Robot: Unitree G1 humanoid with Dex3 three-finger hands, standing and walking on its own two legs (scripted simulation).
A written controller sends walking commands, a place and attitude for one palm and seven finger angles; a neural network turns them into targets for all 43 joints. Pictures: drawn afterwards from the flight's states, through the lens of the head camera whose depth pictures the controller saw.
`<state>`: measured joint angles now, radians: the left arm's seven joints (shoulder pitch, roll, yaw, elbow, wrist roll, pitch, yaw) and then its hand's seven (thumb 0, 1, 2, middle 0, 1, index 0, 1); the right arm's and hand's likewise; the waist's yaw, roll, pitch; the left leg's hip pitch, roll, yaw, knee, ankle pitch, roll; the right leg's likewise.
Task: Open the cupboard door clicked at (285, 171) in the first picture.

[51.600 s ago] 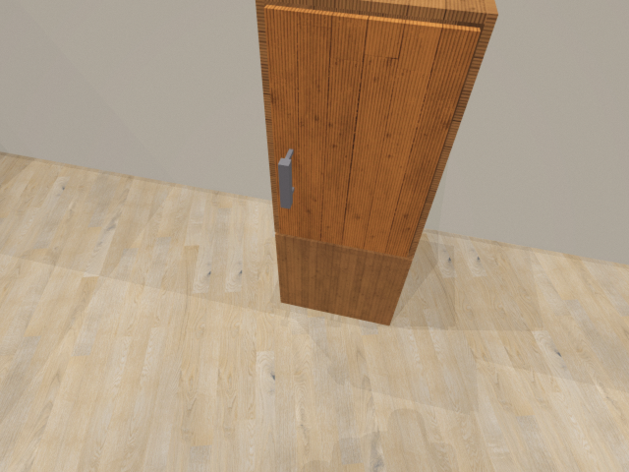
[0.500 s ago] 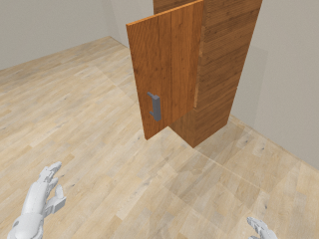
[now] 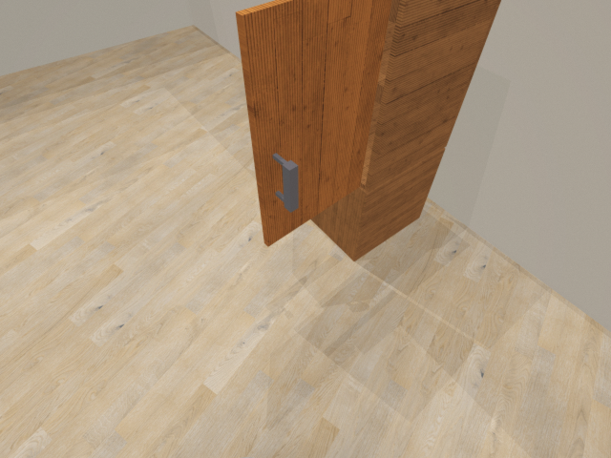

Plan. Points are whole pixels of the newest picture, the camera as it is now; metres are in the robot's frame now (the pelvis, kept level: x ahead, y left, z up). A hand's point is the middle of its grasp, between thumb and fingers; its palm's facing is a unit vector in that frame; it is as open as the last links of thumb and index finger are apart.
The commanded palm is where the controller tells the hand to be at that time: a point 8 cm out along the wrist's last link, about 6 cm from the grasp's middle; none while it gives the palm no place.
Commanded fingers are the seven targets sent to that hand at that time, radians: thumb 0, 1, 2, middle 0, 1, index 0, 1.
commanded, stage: let the arm hang, fingers relaxed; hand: left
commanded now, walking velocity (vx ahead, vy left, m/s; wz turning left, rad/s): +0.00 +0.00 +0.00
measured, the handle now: (284, 182) +0.68 +0.09 -0.11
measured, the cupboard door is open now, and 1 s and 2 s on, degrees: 94 94 94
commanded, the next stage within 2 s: look to check the result in 0.48 s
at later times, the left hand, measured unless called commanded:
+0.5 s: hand out of the picture +0.11 +0.21 -0.15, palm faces -0.01 -0.96 -0.29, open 7.4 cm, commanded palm none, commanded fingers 0.00 0.90 0.90 -0.20 -0.30 -0.20 -0.30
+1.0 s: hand out of the picture +0.09 +0.22 -0.16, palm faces -0.03 -0.95 -0.31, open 7.4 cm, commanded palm none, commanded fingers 0.00 0.90 0.90 -0.20 -0.30 -0.20 -0.30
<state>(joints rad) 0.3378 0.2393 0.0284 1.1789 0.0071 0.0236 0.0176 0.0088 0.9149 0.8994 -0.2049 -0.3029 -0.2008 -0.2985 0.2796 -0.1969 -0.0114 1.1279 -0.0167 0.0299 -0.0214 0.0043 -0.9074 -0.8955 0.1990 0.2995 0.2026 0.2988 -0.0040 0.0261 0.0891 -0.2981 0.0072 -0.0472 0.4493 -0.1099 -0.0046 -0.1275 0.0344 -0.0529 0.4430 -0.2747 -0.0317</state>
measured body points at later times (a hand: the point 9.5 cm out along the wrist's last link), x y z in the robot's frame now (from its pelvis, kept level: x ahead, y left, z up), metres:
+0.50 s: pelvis +0.03 +0.00 +0.01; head +0.03 -0.01 +0.45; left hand +0.11 +0.26 -0.13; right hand +0.08 -0.28 -0.14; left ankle +0.09 +0.12 -0.74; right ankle -0.02 -0.10 -0.74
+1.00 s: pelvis +0.05 -0.01 +0.01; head +0.07 -0.02 +0.46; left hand +0.10 +0.27 -0.14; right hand +0.09 -0.28 -0.15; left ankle +0.09 +0.12 -0.74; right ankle -0.02 -0.10 -0.74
